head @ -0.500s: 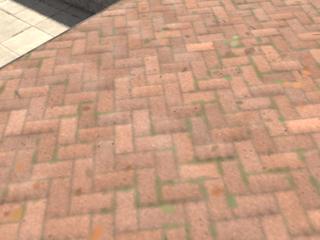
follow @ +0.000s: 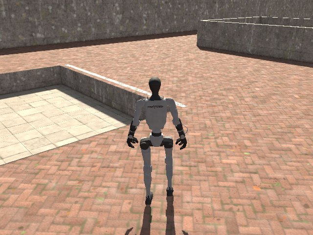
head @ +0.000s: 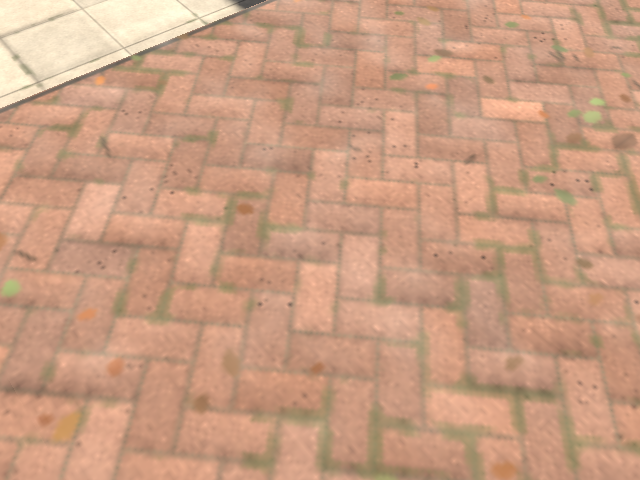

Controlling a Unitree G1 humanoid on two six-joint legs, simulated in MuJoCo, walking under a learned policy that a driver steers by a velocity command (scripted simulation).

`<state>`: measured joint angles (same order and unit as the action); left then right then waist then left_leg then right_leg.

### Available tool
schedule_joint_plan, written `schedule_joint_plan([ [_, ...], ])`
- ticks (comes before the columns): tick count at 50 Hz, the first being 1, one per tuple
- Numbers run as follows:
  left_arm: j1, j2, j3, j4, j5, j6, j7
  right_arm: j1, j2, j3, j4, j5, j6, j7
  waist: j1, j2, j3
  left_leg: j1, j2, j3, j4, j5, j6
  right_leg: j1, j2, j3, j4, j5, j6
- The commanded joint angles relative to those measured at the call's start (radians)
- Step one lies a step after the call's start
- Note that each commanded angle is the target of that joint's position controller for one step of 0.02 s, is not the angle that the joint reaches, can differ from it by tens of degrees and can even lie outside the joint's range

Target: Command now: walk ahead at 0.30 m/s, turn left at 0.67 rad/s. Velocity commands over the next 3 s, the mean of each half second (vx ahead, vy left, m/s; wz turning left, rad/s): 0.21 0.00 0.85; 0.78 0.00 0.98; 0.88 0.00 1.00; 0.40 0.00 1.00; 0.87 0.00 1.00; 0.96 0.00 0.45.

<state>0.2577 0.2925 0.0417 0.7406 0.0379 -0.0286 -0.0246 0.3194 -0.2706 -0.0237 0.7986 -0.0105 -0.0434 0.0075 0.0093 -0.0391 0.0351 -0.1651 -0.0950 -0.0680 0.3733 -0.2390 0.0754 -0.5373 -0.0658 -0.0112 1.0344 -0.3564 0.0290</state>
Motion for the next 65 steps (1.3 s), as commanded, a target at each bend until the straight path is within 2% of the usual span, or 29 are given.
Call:
schedule_joint_plan([
  [1, -0.009, 0.074, 0.015, -0.087, -0.005, 0.013, 0.004, -0.034, -0.188, -0.060, -0.055, 0.007, -0.005, -0.011, 0.033, 0.130, -0.027, 0.018, 0.199, -0.186, -0.049, 0.817, 0.176, -0.047, 0.034, -0.014, -0.097, 0.062, 0.034],
  [6, -0.132, 0.081, 0.001, -0.134, -0.020, 0.019, 0.029, 0.014, -0.187, -0.077, -0.034, 0.008, 0.021, -0.016, -0.013, 0.150, -0.064, -0.025, 0.141, -0.240, 0.056, 0.759, 0.079, 0.133, 0.109, 0.007, -0.361, 0.234, -0.001],
  [9, -0.008, 0.121, 0.012, -0.100, -0.013, -0.001, 0.049, -0.046, -0.207, -0.088, -0.057, 0.016, 0.027, -0.020, 0.062, 0.109, -0.095, -0.078, 0.078, -0.305, 0.232, 0.610, 0.002, 0.390, 0.111, 0.035, -0.566, 0.351, -0.039],
  [10, 0.085, 0.170, 0.023, -0.087, 0.001, -0.015, 0.062, -0.041, -0.162, -0.078, -0.076, 0.028, 0.019, -0.014, 0.095, 0.023, -0.164, -0.165, 0.015, -0.256, 0.434, 0.417, -0.032, 0.585, -0.033, 0.138, -0.599, 0.478, -0.074],
  [11, 0.116, 0.226, 0.026, -0.109, 0.003, -0.011, 0.076, 0.037, -0.072, -0.059, -0.104, 0.035, 0.023, -0.022, 0.060, -0.172, -0.278, -0.310, -0.091, -0.101, 0.698, -0.386, -0.044, 0.759, -0.349, 0.385, -0.568, 0.860, -0.127],
  [12, 0.122, 0.209, 0.022, -0.116, -0.020, 0.008, 0.066, 0.166, -0.156, -0.080, -0.080, -0.005, 0.041, -0.028, -0.001, -0.202, -0.348, -0.304, -0.068, -0.076, 0.825, -0.491, -0.038, 0.697, -0.434, 0.515, -0.541, 1.047, -0.198],
  [13, 0.033, 0.182, 0.026, -0.133, -0.025, 0.024, 0.071, 0.196, -0.157, -0.083, -0.059, -0.007, 0.062, -0.030, -0.035, -0.206, -0.336, -0.345, -0.018, -0.041, 0.947, -0.407, -0.059, 0.651, -0.447, 0.519, -0.578, 0.817, -0.265],
  [15, -0.107, 0.070, -0.007, -0.168, -0.022, 0.045, 0.079, 0.014, -0.187, -0.093, -0.074, -0.019, 0.095, -0.003, -0.013, -0.102, -0.129, -0.362, 0.049, 0.004, 0.910, -0.251, -0.097, 0.428, -0.272, 0.289, -0.715, 0.339, -0.219],
  [18, -0.111, 0.101, 0.007, -0.138, -0.006, 0.041, 0.076, -0.008, -0.127, -0.077, -0.090, 0.001, 0.119, 0.024, -0.026, -0.120, -0.054, -0.303, 0.072, 0.045, 0.814, -0.203, -0.119, 0.320, -0.216, 0.082, -0.733, 0.435, -0.211],
  [19, -0.076, 0.107, 0.013, -0.126, -0.002, 0.033, 0.066, -0.015, -0.118, -0.072, -0.098, -0.002, 0.116, 0.031, -0.017, -0.111, -0.082, -0.299, 0.088, 0.052, 0.762, -0.184, -0.104, 0.336, -0.222, 0.067, -0.759, 0.256, -0.202],
  [22, -0.048, 0.159, 0.038, -0.113, -0.008, 0.017, 0.051, -0.133, -0.132, -0.069, -0.166, -0.022, 0.112, 0.076, 0.006, -0.159, -0.075, -0.349, 0.132, 0.084, 0.639, -0.143, -0.066, 0.353, -0.284, 0.101, -0.882, -0.225, -0.183],
  [28, -0.099, 0.220, 0.070, -0.122, 0.002, 0.007, 0.045, -0.171, -0.129, -0.062, -0.187, 0.000, 0.097, 0.117, -0.030, -0.110, -0.055, -0.136, 0.125, 0.197, 0.394, -0.179, -0.007, 0.238, -0.291, -0.086, -0.912, -0.310, -0.099],
  [31, -0.125, 0.217, 0.072, -0.119, -0.009, 0.027, 0.029, -0.090, -0.111, -0.052, -0.159, -0.002, 0.092, 0.101, -0.081, -0.025, -0.018, 0.014, 0.098, 0.269, 0.210, -0.123, 0.032, 0.188, -0.268, -0.190, -0.771, -0.335, -0.066],
  [32, -0.122, 0.177, 0.063, -0.115, -0.005, 0.033, 0.025, 0.034, -0.130, -0.062, -0.094, -0.007, 0.084, 0.083, -0.126, 0.111, -0.019, 0.136, 0.061, 0.233, 0.149, -0.170, 0.053, 0.113, -0.198, -0.262, -0.538, -0.336, -0.048],
  [33, -0.151, 0.100, 0.036, -0.126, 0.006, 0.040, 0.016, 0.177, -0.182, -0.079, -0.040, -0.007, 0.071, 0.059, -0.197, 0.338, 0.005, 0.263, 0.161, -0.016, 0.064, -0.333, 0.111, -0.112, -0.100, -0.303, -0.087, -0.346, -0.026],
  [34, -0.217, 0.000, -0.001, -0.209, 0.015, 0.042, 0.011, 0.124, -0.257, -0.073, -0.102, 0.001, 0.059, 0.040, -0.156, 0.408, 0.060, 0.249, 0.338, -0.525, -0.072, -0.644, 0.204, -0.472, 0.017, -0.151, 0.173, -0.321, 0.014],
  [35, -0.326, 0.074, 0.010, -0.281, 0.026, 0.024, 0.004, 0.082, -0.274, -0.081, -0.135, -0.004, 0.055, 0.018, -0.170, 0.264, 0.073, 0.231, 0.420, -0.687, -0.228, -0.636, 0.258, -0.586, 0.000, 0.008, 0.186, -0.170, 0.026],
  [37, -0.246, 0.151, 0.025, -0.234, 0.030, -0.010, -0.007, 0.050, -0.250, -0.078, -0.137, -0.011, 0.042, -0.002, -0.097, 0.170, 0.056, 0.223, 0.363, -0.536, -0.208, -0.465, 0.243, -0.493, -0.042, 0.028, 0.112, 0.019, 0.039],
  [39, -0.171, 0.176, 0.031, -0.177, 0.031, -0.004, -0.016, 0.033, -0.225, -0.067, -0.138, -0.007, 0.015, -0.003, -0.058, 0.141, 0.035, 0.165, 0.274, -0.421, -0.233, -0.341, 0.215, -0.351, -0.049, 0.020, 0.040, 0.092, 0.052],
  [43, -0.281, 0.122, 0.016, -0.193, 0.002, 0.019, -0.024, 0.110, -0.211, -0.069, -0.085, 0.000, -0.018, 0.005, -0.069, 0.060, 0.075, 0.157, 0.213, -0.346, -0.244, -0.044, 0.215, -0.311, -0.005, -0.004, -0.129, 0.200, 0.054],
  [49, -0.441, 0.086, -0.003, -0.256, -0.019, 0.003, -0.024, 0.148, -0.221, -0.079, -0.035, 0.012, -0.037, -0.009, -0.103, 0.131, 0.071, 0.133, 0.226, -0.359, -0.205, 0.334, 0.185, -0.085, 0.050, -0.003, -0.406, 0.328, 0.018],
  [51, -0.299, 0.117, 0.009, -0.221, -0.022, -0.004, -0.006, 0.075, -0.250, -0.086, -0.040, 0.014, -0.040, -0.012, -0.020, 0.137, 0.013, 0.091, 0.209, -0.324, -0.105, 0.628, 0.132, 0.179, 0.091, -0.012, -0.471, 0.271, -0.014],
  [53, 0.123, 0.206, 0.055, -0.115, -0.026, -0.008, 0.040, 0.010, -0.294, -0.097, -0.039, 0.001, -0.046, 0.003, 0.195, 0.098, -0.215, -0.095, 0.127, -0.274, 0.370, 0.782, 0.080, 0.713, 0.074, -0.013, -0.422, 0.131, -0.048],
  [54, 0.341, 0.278, 0.079, -0.082, 0.007, -0.016, 0.064, 0.007, -0.164, -0.064, -0.060, -0.009, -0.061, 0.003, 0.253, -0.042, -0.359, -0.265, 0.034, -0.213, 0.750, 0.356, 0.077, 0.946, -0.147, 0.236, -0.456, -0.295, -0.066],
  [55, 0.260, 0.342, 0.083, -0.093, 0.041, -0.023, 0.056, 0.091, -0.035, -0.027, -0.118, 0.040, -0.057, 0.008, 0.120, -0.377, -0.434, -0.510, -0.062, -0.147, 0.995, -0.282, 0.059, 0.994, -0.391, 0.809, -0.761, -0.694, -0.114],
  [56, 0.087, 0.240, 0.073, -0.121, 0.024, -0.019, 0.050, 0.025, -0.114, -0.028, -0.100, 0.012, -0.042, 0.002, 0.078, -0.269, -0.268, -0.576, 0.019, -0.112, 1.055, -0.149, 0.072, 0.805, -0.362, 0.872, -0.834, -0.697, -0.124],
  [58, 0.019, 0.123, 0.048, -0.103, 0.018, -0.017, 0.044, -0.037, -0.158, -0.040, -0.080, -0.020, -0.018, 0.023, 0.047, -0.037, -0.112, -0.547, 0.123, -0.051, 0.992, -0.028, 0.062, 0.593, -0.302, 0.533, -0.790, -0.385, -0.147],
  [62, 0.089, 0.060, 0.026, 0.006, -0.007, -0.058, 0.025, -0.166, -0.063, -0.011, -0.149, -0.029, 0.030, 0.069, 0.006, -0.039, 0.038, -0.606, 0.205, -0.034, 0.945, -0.012, 0.036, 0.427, -0.269, 0.204, -0.870, -0.054, -0.126],
  [65, 0.070, 0.061, 0.024, 0.035, -0.013, -0.085, 0.015, -0.257, -0.057, 0.001, -0.208, -0.023, 0.040, 0.084, -0.036, -0.030, 0.082, -0.650, 0.218, -0.012, 0.879, 0.125, 0.032, 0.392, -0.240, -0.027, -0.914, 0.184, -0.095],
])
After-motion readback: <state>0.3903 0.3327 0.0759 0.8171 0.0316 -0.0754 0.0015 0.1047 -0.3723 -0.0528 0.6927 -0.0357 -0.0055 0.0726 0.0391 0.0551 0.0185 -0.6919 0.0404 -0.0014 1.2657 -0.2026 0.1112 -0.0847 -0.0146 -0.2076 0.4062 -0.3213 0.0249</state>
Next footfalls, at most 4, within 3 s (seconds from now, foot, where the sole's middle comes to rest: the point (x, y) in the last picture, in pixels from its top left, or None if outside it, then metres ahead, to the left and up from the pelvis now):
0.20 right None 0.28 -0.08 -0.78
0.66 left None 0.16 0.13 -0.78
1.06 right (167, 412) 0.59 0.33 -0.78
1.50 left None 0.52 0.81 -0.78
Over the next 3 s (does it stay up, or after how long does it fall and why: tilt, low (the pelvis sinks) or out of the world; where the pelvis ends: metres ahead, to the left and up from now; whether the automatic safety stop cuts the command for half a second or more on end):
stays up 0.08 1.48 -0.04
